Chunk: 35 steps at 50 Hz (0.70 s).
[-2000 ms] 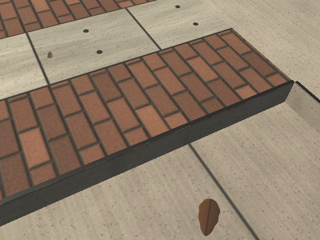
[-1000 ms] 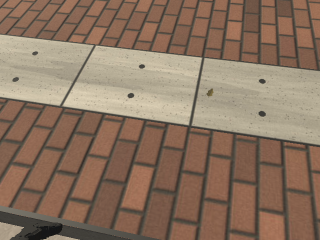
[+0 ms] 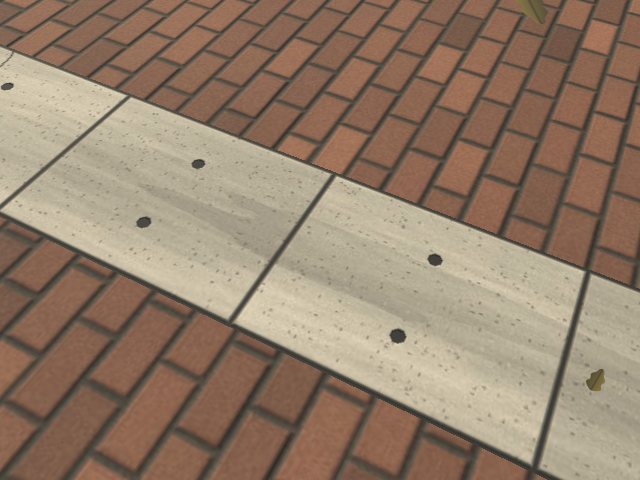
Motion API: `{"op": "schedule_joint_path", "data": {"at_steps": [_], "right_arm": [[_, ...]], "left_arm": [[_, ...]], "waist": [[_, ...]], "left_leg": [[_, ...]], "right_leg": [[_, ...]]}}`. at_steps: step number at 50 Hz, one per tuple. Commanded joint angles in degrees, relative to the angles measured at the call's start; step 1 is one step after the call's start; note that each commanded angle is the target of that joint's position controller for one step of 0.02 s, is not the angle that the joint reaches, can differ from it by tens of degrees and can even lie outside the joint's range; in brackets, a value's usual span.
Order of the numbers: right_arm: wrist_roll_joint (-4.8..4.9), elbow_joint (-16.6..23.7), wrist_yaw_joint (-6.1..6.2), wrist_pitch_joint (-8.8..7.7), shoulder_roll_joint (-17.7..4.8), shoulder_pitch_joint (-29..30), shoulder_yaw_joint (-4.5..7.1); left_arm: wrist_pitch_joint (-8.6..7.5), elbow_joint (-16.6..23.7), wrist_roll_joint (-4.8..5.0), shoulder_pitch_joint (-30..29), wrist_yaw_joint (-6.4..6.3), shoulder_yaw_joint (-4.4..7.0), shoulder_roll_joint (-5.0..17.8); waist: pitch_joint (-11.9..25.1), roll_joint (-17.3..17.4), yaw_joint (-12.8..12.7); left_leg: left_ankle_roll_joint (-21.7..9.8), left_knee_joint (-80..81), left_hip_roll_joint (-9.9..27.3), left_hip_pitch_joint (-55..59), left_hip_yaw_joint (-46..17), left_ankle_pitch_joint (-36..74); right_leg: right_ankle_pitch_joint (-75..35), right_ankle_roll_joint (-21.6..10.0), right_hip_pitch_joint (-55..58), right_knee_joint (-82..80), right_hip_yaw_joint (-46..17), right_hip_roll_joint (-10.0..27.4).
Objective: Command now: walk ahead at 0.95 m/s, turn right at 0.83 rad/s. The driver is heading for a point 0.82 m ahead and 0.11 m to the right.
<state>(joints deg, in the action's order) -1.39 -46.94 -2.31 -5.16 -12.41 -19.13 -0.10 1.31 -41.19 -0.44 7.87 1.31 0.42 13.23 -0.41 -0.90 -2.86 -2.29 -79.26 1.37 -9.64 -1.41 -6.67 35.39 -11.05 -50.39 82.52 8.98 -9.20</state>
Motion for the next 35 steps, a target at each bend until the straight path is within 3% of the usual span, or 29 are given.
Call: {"op": "schedule_joint_path", "data": {"at_steps": [1, 2, 3, 4, 5, 6, 7, 8, 10, 12, 13, 14, 15, 16, 17, 18, 19, 20, 21, 22, 23, 24, 27, 29, 30, 32, 33, 34, 35], "right_arm": [[-1.5, 14.35, -0.84, -2.95, -3.25, 11.96, 0.24], [-2.47, 15.78, 0.0, -1.59, 0.9, 13.84, -1.02], [-2.77, 17.72, 0.33, -0.62, 2.13, 12.99, -1.84], [-2.54, 18.58, 1.05, 0.19, 2.4, 14.27, -2.01], [-2.63, 19.98, 1.79, 0.87, 2.21, 14.98, -2.18], [-3.13, 21.5, 2.24, 1.53, 1.38, 16.43, -2.62], [-2.2, 23.39, 1.93, 1.25, -3.84, 19.22, -1.89], [-1.29, 23.78, 1.62, 0.82, -6.51, 20.54, -0.74], [-0.15, 21.98, 0.81, 1.4, -3.23, 17.45, -1.21], [0.66, 18.55, 0.87, 2.16, -5.11, 10.98, 0.14], [1.79, 17.16, 1.4, 2.14, -8.11, 4.86, 1.68], [2.83, 15.18, 2.47, 1.91, -11.27, -3.48, 3.43], [2.84, 11.19, 4.04, 1.85, -13.63, -13.59, 4.86], [0.96, 7.03, 4.96, 1.58, -13.25, -16.33, 5.18], [-1.92, 6.08, 4.2, 1.31, -9.84, -19.52, 3.79], [-4.8, 9.49, 3.9, 0.64, -10.93, -7.39, 3.93], [-4.45, 11.92, 3.28, -0.08, -7.28, -0.11, 4.19], [-3.38, 11.58, 2.75, -1.08, -4.34, 2.22, 3.46], [-2.78, 9.47, 2.44, -1.93, -4.53, 2.14, 3.27], [-2.07, 7.09, 2.67, -2.9, -5.61, -0.53, 3.3], [-1.25, 4.38, 2.77, -3.44, -4.89, -3.58, 3.04], [-0.76, 2.71, 2.5, -3.65, -5.35, -5.15, 3.0], [-0.72, 0.34, 2.31, -3.84, -5.91, -6.56, 2.82], [-0.85, -1.22, 2.67, -3.59, -6.41, -8.71, 2.54], [-0.71, -1.42, 3.02, -3.3, -6.91, -8.28, 2.47], [0.43, -1.45, 4.57, -2.84, -11.18, -10.96, 3.18], [0.87, -0.9, 5.07, -2.34, -14.56, -9.33, 3.83], [1.98, -0.6, 5.35, -2.23, -14.93, -7.49, 3.89], [2.17, -0.27, 4.49, -1.73, -12.76, -6.11, 3.9]], "left_arm": [[-1.6, -4.67, -0.74, 14.9, -3.17, 5.09, 12.51], [-2.42, -5.99, -1.95, 13.17, -3.31, 3.73, 7.4], [-3.87, -5.16, -2.51, 11.62, -3.23, 3.3, 6.36], [-4.85, -6.46, -2.5, 13.32, -2.85, 3.12, 5.8], [-6.13, -6.62, -2.27, 12.73, -2.12, 2.84, 6.05], [-6.71, -6.01, -0.7, 8.94, -1.37, 3.19, 7.92], [-6.44, -3.01, -0.13, 4.35, -1.98, 3.79, 9.48], [-7.03, -2.32, 0.06, 5.6, -2.33, 4.07, 9.21], [-7.61, -2.41, 0.95, 7.88, -1.67, 4.83, 10.12], [-7.25, -2.81, 0.91, 10.19, -1.33, 6.76, 15.0], [-7.06, -2.14, 0.35, 8.43, -1.24, 7.79, 17.55], [-7.27, -0.92, -0.1, 4.23, -0.82, 8.31, 18.36], [-7.51, 1.12, -0.96, -1.1, -0.51, 7.73, 15.03], [-7.5, 3.41, -2.02, -3.37, -0.36, 5.54, 5.76], [-7.71, 7.88, -2.8, -5.81, -1.07, 2.62, -0.59], [-6.85, 8.75, 2.44, 11.2, -1.59, 2.14, -1.06], [-5.26, 6.22, 1.01, 10.61, -2.01, 2.26, 2.74], [-4.12, 6.98, -0.46, 5.71, -0.87, 2.91, 5.16], [-3.59, 8.29, -1.03, 1.65, 0.39, 3.26, 5.78], [-2.99, 9.81, -1.02, -0.47, 1.54, 3.08, 5.79], [-2.23, 10.97, -1.16, -2.77, 2.23, 2.75, 5.02], [-1.59, 12.52, -1.48, -4.7, 2.55, 2.16, 4.41], [-1.61, 14.86, -1.53, -9.95, 2.95, 1.42, 4.98], [-1.87, 15.32, -1.41, -13.49, 3.42, 0.41, 4.1], [-2.53, 14.92, -1.63, -13.78, 3.68, -0.33, 3.22], [-3.52, 11.2, -2.23, -7.53, 3.62, -0.35, 3.37], [-4.11, 8.58, -3.19, 2.55, 3.31, 0.74, 5.79], [-4.32, 4.75, -3.64, 13.76, 2.43, 2.1, 8.19], [-4.58, 1.74, -3.5, 17.53, 0.91, 3.25, 10.73]], "waist": [[0.21, 5.78, -2.11], [-3.68, 7.31, 1.51], [-4.2, 5.89, 4.1], [-4.23, 2.9, 3.91], [-3.79, 2.53, 5.45], [-5.61, 5.17, 8.16], [-9.94, 5.75, 8.02], [-8.0, 3.38, 5.76], [0.47, 2.39, 4.24], [7.69, 0.28, 6.12], [10.78, -2.86, 10.9], [13.79, -3.47, 16.98], [15.76, -0.91, 22.15], [10.06, 5.82, 19.35], [7.79, 8.14, 16.93], [15.53, 15.6, 3.75], [13.03, 8.41, 4.14], [5.06, 2.74, 4.09], [-0.06, -1.06, 3.84], [-3.08, -0.21, 3.86], [-4.92, 0.36, 4.06], [-5.32, 2.2, 3.55], [-5.48, 4.36, 3.37], [-8.62, 2.63, 3.82], [-9.37, 1.69, 3.21], [-2.95, 5.04, 1.04], [1.07, 7.41, -4.82], [5.71, 9.3, -10.29], [8.36, 4.9, -10.52]], "left_leg": [[-1.26, -23.63, -3.45, -39.21, -5.76, -3.86], [-1.07, -22.78, -1.84, -39.05, -5.93, -6.75], [-0.51, -22.0, -1.32, -40.9, -6.32, -11.24], [-0.15, -28.01, -2.35, -44.75, -5.21, -21.33], [-0.48, -27.43, -1.95, -47.39, -5.17, -25.22], [-0.64, -12.22, 0.68, -42.9, -3.49, -23.03], [1.59, 7.99, 3.02, -32.92, 0.19, -21.66], [3.4, 15.96, 2.98, -21.57, 3.05, -11.13], [3.47, 27.52, 1.13, -2.05, 3.99, 8.67], [3.06, 37.57, -4.56, 5.15, 5.15, 7.01], [3.6, 41.07, -5.74, 9.84, 5.07, 4.0], [4.24, 45.69, -4.2, 16.89, 3.64, 5.52], [4.55, 53.01, -1.5, 24.29, 2.19, 9.07], [4.62, 52.62, 4.09, 30.03, -2.01, 6.54], [6.72, 44.25, 12.14, 31.23, -9.32, 15.22], [-2.13, 52.79, 23.07, 33.84, -32.0, 8.74], [-7.42, 60.9, 23.09, 22.89, -38.34, -18.31], [-7.68, 65.23, 20.21, 13.35, -33.51, -27.98], [-6.01, 67.27, 17.9, 7.35, -26.73, -24.34], [-4.99, 66.84, 17.39, 5.33, -19.84, -15.1], [-3.18, 67.0, 16.09, 4.56, -13.6, -7.81], [-1.5, 67.7, 15.28, 4.67, -8.65, -0.07], [2.66, 69.76, 9.36, 4.56, 6.48, 20.65], [3.61, 71.98, 6.93, 4.03, 11.96, 30.56], [4.05, 71.42, 5.92, 1.77, 14.08, 43.14], [3.58, 60.82, 7.57, 1.38, 13.65, 72.13], [3.92, 48.03, 9.24, -0.92, 12.13, 73.31], [3.79, 33.88, 10.37, -4.91, 11.42, 66.54], [3.37, 13.52, 2.29, -9.77, 13.75, 17.74]], "right_leg": [[2.5, -8.29, 30.68, -58.09, -64.84, 13.69], [-5.18, -5.73, 22.25, -55.34, -55.34, 10.71], [-11.11, -6.8, 18.94, -54.43, -49.87, 10.05], [-14.86, -8.51, 18.95, -53.41, -45.51, 8.85], [-13.01, -7.97, 19.11, -56.66, -41.12, 7.75], [-8.32, -5.54, 13.92, -63.05, -33.76, 4.93], [-12.09, -6.57, 5.67, -68.83, -29.56, 4.6], [-21.57, -7.3, 4.42, -72.09, -29.07, 3.17], [-31.58, -5.0, 8.33, -73.94, -26.79, 3.18], [-56.07, -1.64, 24.65, -64.56, -24.88, 2.27], [-66.3, 0.05, 29.93, -55.25, -25.94, 2.84], [-71.1, 2.89, 32.1, -41.94, -25.92, 3.1], [-62.93, 5.35, 31.52, -25.78, -24.18, 2.18], [-19.11, 4.65, 18.31, -13.58, -22.67, -0.33], [-9.34, 2.54, 8.98, -1.42, -20.54, 3.5], [-13.09, 4.32, 2.82, 2.02, -17.67, 3.95], [-18.48, 4.17, 2.52, 5.06, -15.28, 8.42], [-20.75, 4.61, 2.41, 5.13, -14.98, 10.1], [-21.35, 5.08, 1.78, 4.35, -14.9, 11.38], [-22.57, 5.36, 0.18, 2.34, -15.85, 13.36], [-22.74, 5.47, -1.28, 0.81, -15.68, 14.55], [-22.47, 5.63, -2.36, -0.47, -14.87, 14.79], [-29.03, 4.97, 1.84, -11.06, -8.84, 12.37], [-30.78, 4.0, 6.09, -23.76, -3.24, 10.03], [-31.36, 3.31, 13.59, -32.4, 0.89, 7.17], [-33.04, 3.22, 30.82, -36.9, 4.97, 0.41], [-32.62, 1.95, 41.8, -42.19, 1.84, -0.44], [-42.25, -0.59, 54.8, -47.9, -4.93, 2.66], [-55.05, -3.05, 62.96, -54.17, -12.28, 8.94]]}}
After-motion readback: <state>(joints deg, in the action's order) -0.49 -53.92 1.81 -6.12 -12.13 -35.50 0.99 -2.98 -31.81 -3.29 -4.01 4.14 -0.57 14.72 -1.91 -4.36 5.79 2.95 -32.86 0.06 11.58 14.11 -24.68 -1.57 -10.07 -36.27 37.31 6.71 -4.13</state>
